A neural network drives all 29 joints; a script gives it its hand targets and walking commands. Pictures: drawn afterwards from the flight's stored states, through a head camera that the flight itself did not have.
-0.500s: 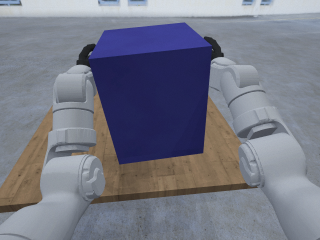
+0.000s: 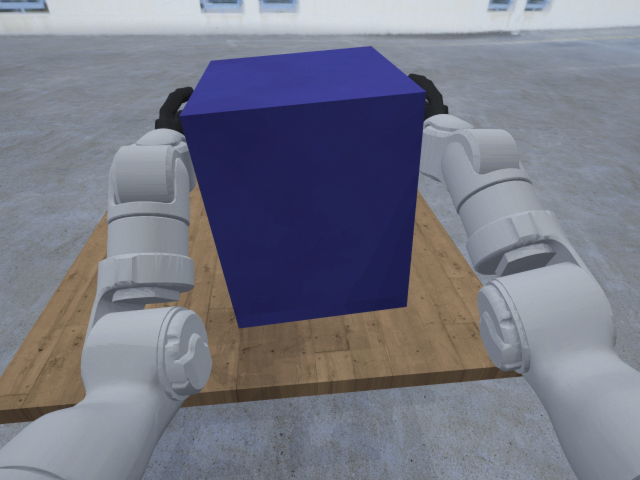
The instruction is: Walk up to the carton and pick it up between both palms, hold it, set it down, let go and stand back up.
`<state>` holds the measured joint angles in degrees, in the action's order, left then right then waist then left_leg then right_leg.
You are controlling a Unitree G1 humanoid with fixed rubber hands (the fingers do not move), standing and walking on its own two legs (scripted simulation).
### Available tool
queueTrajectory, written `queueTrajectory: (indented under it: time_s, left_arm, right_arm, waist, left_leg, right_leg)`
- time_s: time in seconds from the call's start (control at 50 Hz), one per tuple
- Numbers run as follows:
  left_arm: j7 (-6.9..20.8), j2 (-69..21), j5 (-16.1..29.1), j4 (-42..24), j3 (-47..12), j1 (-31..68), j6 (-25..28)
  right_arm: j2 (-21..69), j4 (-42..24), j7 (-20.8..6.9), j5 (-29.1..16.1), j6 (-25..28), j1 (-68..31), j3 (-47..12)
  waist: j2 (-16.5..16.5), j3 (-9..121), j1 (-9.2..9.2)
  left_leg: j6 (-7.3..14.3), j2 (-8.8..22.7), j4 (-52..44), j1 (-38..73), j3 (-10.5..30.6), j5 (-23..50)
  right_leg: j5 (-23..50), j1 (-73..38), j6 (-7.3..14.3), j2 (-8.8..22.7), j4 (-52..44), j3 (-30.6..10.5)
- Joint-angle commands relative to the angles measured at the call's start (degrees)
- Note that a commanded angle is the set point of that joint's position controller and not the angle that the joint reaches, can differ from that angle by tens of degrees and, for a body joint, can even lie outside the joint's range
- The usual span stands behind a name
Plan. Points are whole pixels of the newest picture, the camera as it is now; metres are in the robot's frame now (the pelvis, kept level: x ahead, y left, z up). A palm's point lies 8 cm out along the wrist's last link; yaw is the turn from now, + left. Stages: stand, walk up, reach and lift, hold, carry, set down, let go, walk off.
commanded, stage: hold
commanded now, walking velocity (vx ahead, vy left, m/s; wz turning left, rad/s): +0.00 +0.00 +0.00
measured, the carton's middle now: (307, 182) +0.37 +0.00 +0.26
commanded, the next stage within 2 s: none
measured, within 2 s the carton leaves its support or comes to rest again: neither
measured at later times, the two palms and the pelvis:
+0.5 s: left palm (170, 148) +0.37 +0.16 +0.30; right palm (429, 136) +0.37 -0.14 +0.32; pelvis +0.00 +0.00 +0.00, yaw +0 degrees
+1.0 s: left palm (173, 152) +0.37 +0.15 +0.30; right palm (429, 139) +0.37 -0.14 +0.31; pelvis +0.00 +0.00 +0.00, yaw +0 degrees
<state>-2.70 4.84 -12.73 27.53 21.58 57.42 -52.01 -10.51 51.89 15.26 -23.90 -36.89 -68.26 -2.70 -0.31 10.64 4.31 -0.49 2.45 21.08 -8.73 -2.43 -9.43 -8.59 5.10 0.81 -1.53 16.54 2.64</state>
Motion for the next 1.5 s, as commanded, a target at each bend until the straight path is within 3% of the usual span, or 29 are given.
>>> queueTrajectory:
  time_s: [0.0,0.08,0.12,0.14,0.32,0.34,0.36,0.42,0.44,0.48,0.6,0.64,0.74,0.78,0.82,0.86,0.9,0.92,0.96,1.04,1.14,1.22,1.3,1.34,1.38,1.46,1.48]
  left_arm:
    - [9.56,-31.28,11.57,-9.82,-19.56,51.56,5.46]
    - [10.11,-30.07,11.36,-8.57,-19.11,49.99,5.43]
    - [10.28,-30.35,11.15,-9.15,-18.75,49.72,5.38]
    - [10.16,-31.14,11.70,-10.31,-20.22,50.97,5.59]
    - [10.49,-30.11,10.56,-10.95,-19.28,48.58,4.94]
    - [10.56,-30.24,10.60,-11.10,-19.49,49.41,4.91]
    - [10.21,-30.63,10.79,-10.61,-19.14,50.80,5.03]
    - [10.04,-31.56,11.13,-11.26,-19.99,50.11,5.12]
    - [10.08,-31.44,11.25,-11.18,-20.06,50.21,5.19]
    - [9.94,-31.50,11.26,-10.66,-20.09,50.62,5.05]
    - [10.18,-30.81,10.84,-7.21,-18.66,51.54,5.26]
    - [9.79,-31.54,10.50,-6.82,-17.72,51.59,5.35]
    - [9.15,-32.39,12.56,-8.31,-20.78,49.93,5.92]
    - [8.78,-32.90,12.41,-10.42,-20.96,50.86,6.03]
    - [8.92,-32.92,11.84,-10.25,-21.16,49.41,5.66]
    - [9.05,-32.19,10.74,-9.17,-19.60,50.35,5.26]
    - [9.29,-31.99,10.94,-9.91,-19.88,50.54,5.35]
    - [9.20,-31.96,10.99,-10.43,-19.57,51.22,5.38]
    - [9.26,-32.02,11.65,-10.14,-20.66,51.08,5.44]
    - [9.03,-32.03,11.90,-11.47,-20.18,49.99,5.63]
    - [9.91,-30.16,10.81,-7.43,-18.39,47.91,4.91]
    - [10.04,-30.19,10.92,-7.49,-18.05,50.26,5.10]
    - [10.05,-31.91,12.19,-8.96,-20.50,50.16,5.42]
    - [9.70,-32.33,11.75,-9.71,-20.41,50.92,5.51]
    - [9.86,-32.59,11.57,-9.12,-20.88,49.18,5.30]
    - [9.45,-32.45,11.24,-10.44,-19.90,50.86,5.24]
    - [9.42,-32.77,11.11,-10.92,-20.80,50.35,5.26]
  right_arm:
    - [38.28,-15.76,-7.07,-9.27,0.85,-43.11,-5.88]
    - [37.32,-15.62,-6.26,-8.77,0.51,-42.09,-5.45]
    - [37.84,-16.13,-6.38,-8.84,0.66,-42.26,-5.96]
    - [37.52,-16.71,-6.27,-8.99,0.72,-42.45,-5.35]
    - [38.02,-18.34,-6.06,-9.84,0.54,-41.73,-7.14]
    - [37.83,-17.93,-5.94,-9.91,0.44,-41.97,-7.04]
    - [38.33,-17.51,-6.47,-9.81,0.55,-43.10,-7.15]
    - [37.80,-17.31,-6.50,-9.52,0.76,-41.92,-6.42]
    - [37.93,-18.26,-6.36,-9.73,0.75,-42.83,-6.83]
    - [37.90,-17.14,-6.46,-9.68,0.58,-42.73,-6.31]
    - [36.73,-13.01,-7.35,-7.95,0.52,-42.74,-4.13]
    - [37.40,-12.71,-7.87,-8.03,0.89,-43.91,-4.39]
    - [36.17,-16.23,-7.48,-9.00,1.74,-43.02,-4.50]
    - [36.76,-15.96,-7.52,-10.05,1.63,-41.97,-5.63]
    - [36.46,-16.19,-7.03,-10.00,1.26,-41.07,-5.78]
    - [36.39,-13.94,-7.28,-9.95,0.85,-41.93,-5.79]
    - [37.17,-15.62,-7.15,-9.74,1.13,-43.43,-5.86]
    - [37.77,-15.94,-7.27,-9.88,1.19,-43.97,-6.40]
    - [37.73,-16.76,-7.00,-10.00,1.25,-44.05,-6.02]
    - [38.79,-20.05,-6.93,-10.79,1.62,-44.47,-7.67]
    - [37.57,-16.37,-6.31,-8.83,0.48,-42.18,-6.02]
    - [37.48,-14.80,-6.94,-8.52,0.62,-43.43,-5.42]
    - [36.89,-17.45,-6.41,-9.01,1.01,-43.00,-5.12]
    - [37.37,-17.59,-6.65,-9.67,1.13,-43.39,-6.04]
    - [36.61,-18.18,-6.37,-9.42,1.05,-43.13,-5.84]
    - [37.67,-17.53,-7.10,-10.48,1.16,-43.85,-6.74]
    - [36.91,-17.57,-6.95,-10.14,1.10,-43.09,-5.99]
  waist:
    - [-2.42,16.77,0.38]
    - [-0.92,16.81,1.31]
    - [-1.91,17.22,0.63]
    - [-2.76,18.76,1.56]
    - [-1.84,18.13,0.41]
    - [-2.12,17.31,0.69]
    - [-2.59,16.85,-0.13]
    - [-3.01,16.27,0.85]
    - [-1.93,17.22,0.67]
    - [-2.87,16.41,0.71]
    - [-1.85,14.63,1.01]
    - [-2.29,14.27,-0.28]
    - [-2.74,20.07,1.35]
    - [-4.04,20.63,0.77]
    - [-3.67,19.79,1.42]
    - [-4.26,16.44,0.15]
    - [-3.17,16.89,0.49]
    - [-3.10,16.12,-0.22]
    - [-2.77,17.28,0.52]
    - [-1.85,20.23,-0.44]
    - [0.06,15.14,0.43]
    - [-1.11,15.23,0.22]
    - [-1.99,18.11,1.72]
    - [-3.36,18.49,0.85]
    - [-2.94,18.18,1.52]
    - [-3.87,18.32,-0.10]
    - [-4.00,18.36,0.51]
  left_leg:
    - [-2.28,-4.02,-1.45,7.49,2.80,9.57]
    - [-1.84,-4.18,-1.44,7.48,3.10,8.74]
    - [-1.90,-4.17,-1.56,7.47,2.87,8.93]
    - [-2.27,-4.13,-1.41,7.71,3.06,9.63]
    - [-2.07,-4.25,-0.96,8.16,2.78,11.34]
    - [-2.22,-4.28,-1.21,7.74,2.91,10.55]
    - [-2.23,-4.16,-1.49,7.68,2.92,9.25]
    - [-2.50,-4.03,-1.35,8.00,2.93,10.82]
    - [-2.30,-4.14,-1.34,7.86,2.90,10.86]
    - [-2.49,-4.03,-1.39,7.74,3.02,10.69]
    - [-2.24,-3.30,-3.23,5.79,2.83,4.73]
    - [-2.19,-3.21,-3.24,5.56,2.64,5.11]
    - [-2.83,-3.65,-1.17,7.39,3.30,11.28]
    - [-3.21,-3.79,-0.87,8.38,3.35,12.70]
    - [-3.25,-3.71,-0.57,8.57,3.48,13.38]
    - [-3.13,-3.75,-1.75,7.59,3.05,10.33]
    - [-2.62,-3.86,-1.35,6.99,2.89,10.04]
    - [-2.47,-3.97,-1.47,6.67,2.85,10.00]
    - [-2.46,-4.02,-0.94,7.09,2.97,10.81]
    - [-2.16,-4.22,-0.10,8.89,3.07,13.42]
    - [-1.61,-4.11,-1.54,7.42,2.86,8.15]
    - [-1.83,-3.80,-2.17,6.88,2.69,6.79]
    - [-2.60,-3.95,-1.12,7.88,3.24,10.50]
    - [-2.82,-3.95,-1.01,8.23,3.16,11.31]
    - [-2.74,-3.83,-1.10,7.68,3.29,11.25]
    - [-2.68,-3.75,-1.06,8.08,3.07,11.53]
    - [-2.99,-3.70,-1.26,8.22,3.04,12.14]
  right_leg:
    - [11.77,-1.81,-3.98,-2.59,-1.70,-3.34]
    - [12.05,-2.16,-4.46,-2.41,-2.05,-3.51]
    - [12.30,-2.49,-4.33,-2.25,-1.85,-3.56]
    - [13.09,-2.91,-4.18,-2.43,-1.54,-3.34]
    - [14.85,-3.60,-4.57,-2.59,-1.25,-3.25]
    - [13.44,-2.91,-4.56,-2.69,-1.31,-3.18]
    - [11.28,-2.04,-4.28,-2.69,-1.55,-3.23]
    - [12.08,-2.25,-4.03,-2.79,-1.57,-3.04]
    - [12.59,-2.87,-4.33,-2.82,-1.43,-3.19]
    - [11.67,-1.86,-4.01,-2.88,-1.61,-3.04]
    - [4.76,-0.76,-3.17,-2.88,-2.28,-3.06]
    - [4.89,-0.79,-2.91,-2.90,-2.18,-3.16]
    - [12.03,-2.85,-3.33,-3.23,-1.48,-3.46]
    - [12.79,-3.20,-3.30,-3.45,-1.40,-3.34]
    - [13.55,-3.52,-3.43,-3.44,-1.52,-3.37]
    - [10.09,-2.51,-3.36,-3.09,-2.13,-3.27]
    - [10.73,-2.35,-3.70,-2.84,-1.70,-3.20]
    - [10.55,-2.18,-3.83,-2.80,-1.64,-3.39]
    - [11.58,-2.13,-3.97,-2.86,-1.46,-3.47]
    - [15.33,-3.13,-4.34,-2.89,-1.26,-3.52]
    - [10.76,-1.20,-4.64,-2.60,-2.41,-3.42]
    - [8.18,-0.93,-3.93,-2.60,-2.56,-3.38]
    - [12.46,-2.48,-3.94,-2.80,-2.08,-3.54]
    - [12.67,-2.67,-3.65,-2.94,-1.88,-3.48]
    - [12.69,-2.92,-3.81,-2.94,-1.87,-3.30]
    - [11.13,-2.53,-3.44,-3.04,-1.69,-3.35]
    - [11.35,-3.06,-3.51,-3.15,-1.67,-3.28]
